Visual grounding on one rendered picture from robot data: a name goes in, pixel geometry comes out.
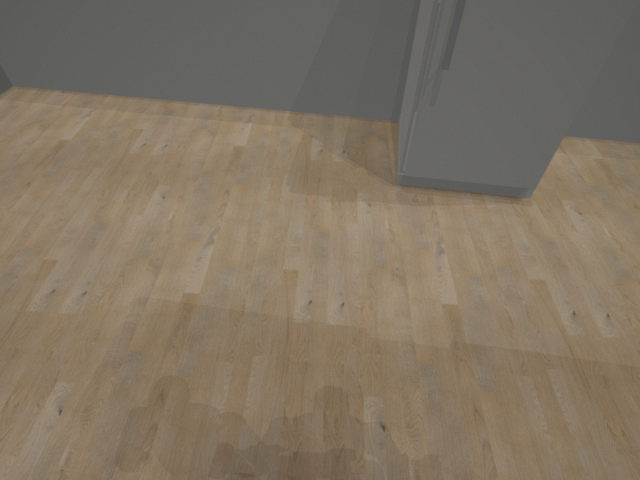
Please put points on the handle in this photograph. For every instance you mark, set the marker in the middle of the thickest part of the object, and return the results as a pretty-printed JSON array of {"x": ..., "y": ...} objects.
[{"x": 459, "y": 9}]

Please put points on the fridge door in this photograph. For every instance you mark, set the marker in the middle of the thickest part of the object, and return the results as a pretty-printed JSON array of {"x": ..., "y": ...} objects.
[{"x": 519, "y": 73}]

